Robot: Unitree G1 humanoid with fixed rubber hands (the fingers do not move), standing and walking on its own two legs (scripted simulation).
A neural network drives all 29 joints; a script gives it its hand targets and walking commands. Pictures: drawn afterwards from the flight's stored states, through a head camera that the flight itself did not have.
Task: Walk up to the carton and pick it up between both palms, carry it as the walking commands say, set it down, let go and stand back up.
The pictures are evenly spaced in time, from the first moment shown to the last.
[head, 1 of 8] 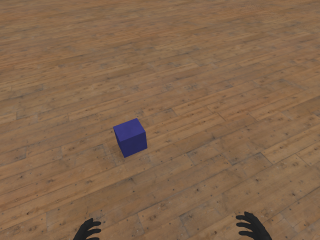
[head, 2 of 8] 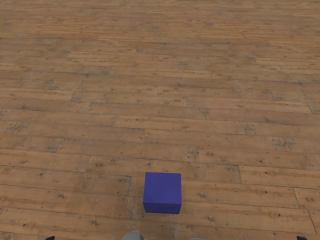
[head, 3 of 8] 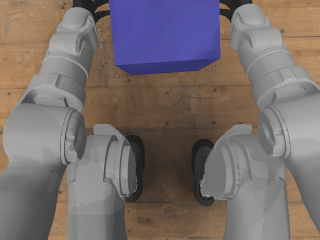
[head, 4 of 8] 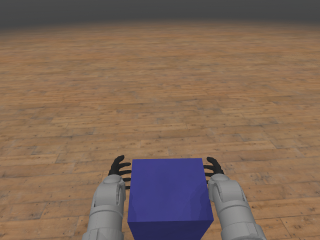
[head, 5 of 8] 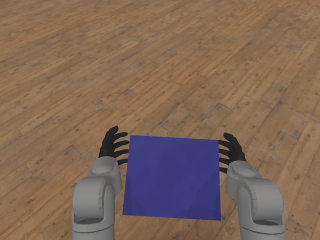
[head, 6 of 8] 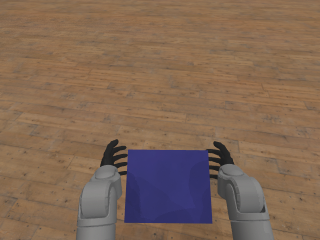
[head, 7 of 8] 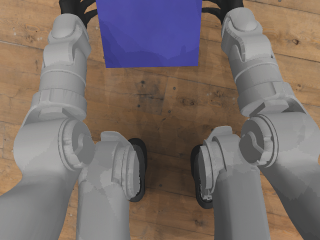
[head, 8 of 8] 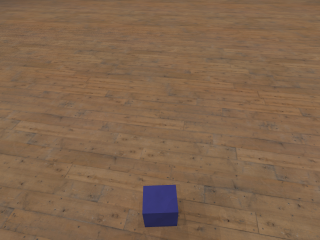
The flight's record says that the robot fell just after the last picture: no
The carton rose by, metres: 0.69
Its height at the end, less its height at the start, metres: +0.00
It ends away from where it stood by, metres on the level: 0.72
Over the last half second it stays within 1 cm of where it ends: yes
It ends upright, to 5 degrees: yes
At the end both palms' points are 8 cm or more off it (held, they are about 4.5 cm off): yes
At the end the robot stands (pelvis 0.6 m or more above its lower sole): yes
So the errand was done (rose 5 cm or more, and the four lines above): yes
